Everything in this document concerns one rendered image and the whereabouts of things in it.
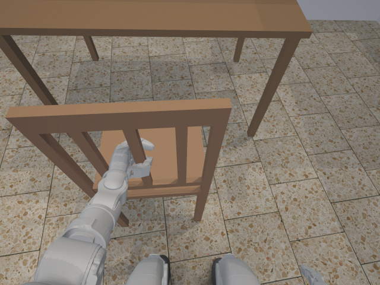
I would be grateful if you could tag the chair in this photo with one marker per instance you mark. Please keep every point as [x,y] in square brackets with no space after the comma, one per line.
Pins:
[179,167]

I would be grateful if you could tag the robot left hand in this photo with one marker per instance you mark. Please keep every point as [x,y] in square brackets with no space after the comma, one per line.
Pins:
[122,159]

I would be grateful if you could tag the table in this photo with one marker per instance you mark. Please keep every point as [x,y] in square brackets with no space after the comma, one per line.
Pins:
[154,18]

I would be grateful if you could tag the right robot thigh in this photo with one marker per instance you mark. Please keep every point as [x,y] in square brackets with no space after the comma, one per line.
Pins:
[234,271]

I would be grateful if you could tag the left robot upper arm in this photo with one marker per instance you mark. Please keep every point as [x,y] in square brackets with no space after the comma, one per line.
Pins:
[72,262]

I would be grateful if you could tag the left robot shin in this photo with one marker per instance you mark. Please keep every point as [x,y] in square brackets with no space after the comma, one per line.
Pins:
[155,256]

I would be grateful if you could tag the left robot forearm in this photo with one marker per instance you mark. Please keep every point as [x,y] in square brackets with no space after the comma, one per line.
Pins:
[100,215]

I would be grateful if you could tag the robot right hand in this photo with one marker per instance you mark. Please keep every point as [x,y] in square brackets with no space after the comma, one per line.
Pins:
[314,277]

